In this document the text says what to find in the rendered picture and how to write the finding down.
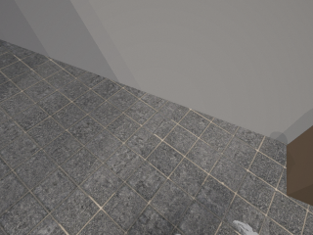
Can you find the cupboard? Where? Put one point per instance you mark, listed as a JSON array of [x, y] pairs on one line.
[[300, 167]]

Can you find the right robot hand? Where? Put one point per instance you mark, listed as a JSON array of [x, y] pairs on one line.
[[244, 229]]

